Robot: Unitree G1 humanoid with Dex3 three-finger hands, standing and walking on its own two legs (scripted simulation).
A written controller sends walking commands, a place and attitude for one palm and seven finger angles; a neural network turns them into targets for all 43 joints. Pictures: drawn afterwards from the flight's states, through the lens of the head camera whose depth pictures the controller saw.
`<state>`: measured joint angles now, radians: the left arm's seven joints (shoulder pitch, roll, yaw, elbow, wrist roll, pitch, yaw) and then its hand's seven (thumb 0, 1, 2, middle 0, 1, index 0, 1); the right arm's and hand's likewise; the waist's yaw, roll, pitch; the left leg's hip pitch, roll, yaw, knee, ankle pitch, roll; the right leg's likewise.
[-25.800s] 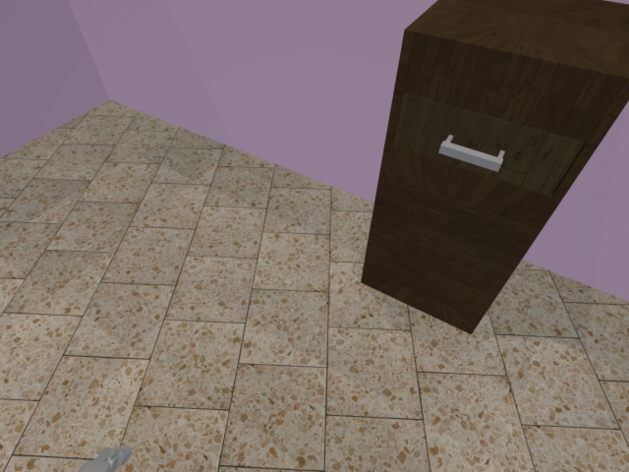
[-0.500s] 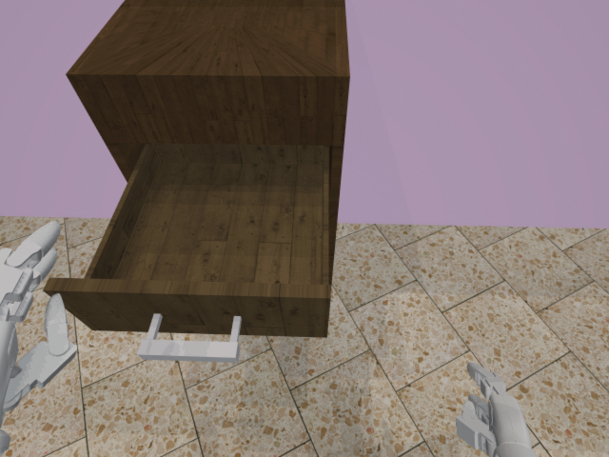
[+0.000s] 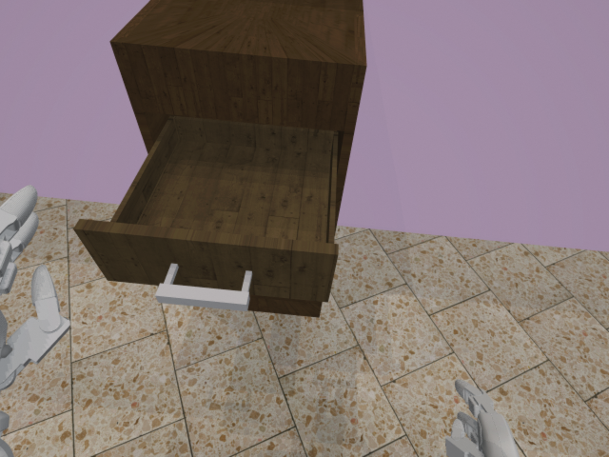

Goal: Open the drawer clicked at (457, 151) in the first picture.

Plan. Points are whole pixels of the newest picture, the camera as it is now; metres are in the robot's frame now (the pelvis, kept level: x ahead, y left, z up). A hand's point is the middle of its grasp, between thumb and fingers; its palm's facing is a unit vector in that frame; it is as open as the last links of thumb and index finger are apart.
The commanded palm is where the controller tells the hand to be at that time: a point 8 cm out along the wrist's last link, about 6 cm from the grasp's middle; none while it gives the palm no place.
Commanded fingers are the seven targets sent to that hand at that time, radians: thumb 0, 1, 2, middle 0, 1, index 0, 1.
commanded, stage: step back with the hand held close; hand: left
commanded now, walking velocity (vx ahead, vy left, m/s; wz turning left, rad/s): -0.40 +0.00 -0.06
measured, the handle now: (207, 285) +0.36 +0.17 -0.03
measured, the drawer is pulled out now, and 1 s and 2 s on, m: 0.30 0.30 0.30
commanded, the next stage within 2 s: stop stepping back and stand still in 0.32 s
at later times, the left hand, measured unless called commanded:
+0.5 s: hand out of the picture +0.09 +0.20 +0.16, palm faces +0.28 -0.83 -0.48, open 7.4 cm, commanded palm +0.01 +0.25 +0.19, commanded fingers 0.00 0.90 0.90 -0.20 -0.30 -0.20 -0.30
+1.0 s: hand out of the picture +0.00 +0.19 +0.17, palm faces +0.35 -0.83 -0.45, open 7.4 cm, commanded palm -0.05 +0.24 +0.19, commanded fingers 0.00 0.90 0.90 -0.20 -0.30 -0.20 -0.30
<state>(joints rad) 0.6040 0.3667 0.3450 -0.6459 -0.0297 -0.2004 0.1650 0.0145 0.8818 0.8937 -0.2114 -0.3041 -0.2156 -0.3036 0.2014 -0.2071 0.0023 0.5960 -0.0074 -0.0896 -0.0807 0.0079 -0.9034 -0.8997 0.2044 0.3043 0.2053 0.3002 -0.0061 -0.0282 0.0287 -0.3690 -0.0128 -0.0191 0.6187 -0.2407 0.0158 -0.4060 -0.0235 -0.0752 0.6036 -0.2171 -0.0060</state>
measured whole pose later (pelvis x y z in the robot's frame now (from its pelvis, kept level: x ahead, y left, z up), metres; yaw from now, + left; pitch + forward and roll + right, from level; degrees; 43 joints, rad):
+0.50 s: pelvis -0.11 -0.03 +0.01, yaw +0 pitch +3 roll +0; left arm 0.66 0.41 0.37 -0.63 -0.03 -0.21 0.14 0.01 0.88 0.89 -0.21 -0.30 -0.22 -0.30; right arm 0.16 -0.23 -0.02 0.58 0.00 -0.07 -0.09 0.01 -0.91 -0.90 0.20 0.30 0.20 0.30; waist -0.04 -0.03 0.03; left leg -0.30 0.02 -0.01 0.51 -0.24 -0.01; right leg -0.40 -0.02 -0.08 0.54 -0.19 -0.01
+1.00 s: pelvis -0.18 -0.04 +0.01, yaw +0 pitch -2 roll +0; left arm 0.67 0.39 0.35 -0.57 -0.01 -0.17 0.16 0.02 0.88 0.89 -0.21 -0.30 -0.21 -0.30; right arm 0.30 -0.18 0.02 0.62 0.00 -0.12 -0.05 0.01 -0.90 -0.90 0.20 0.30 0.20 0.30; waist -0.05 -0.03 -0.04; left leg -0.26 0.01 0.02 0.55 -0.26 0.02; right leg -0.35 0.02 -0.06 0.73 -0.40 0.01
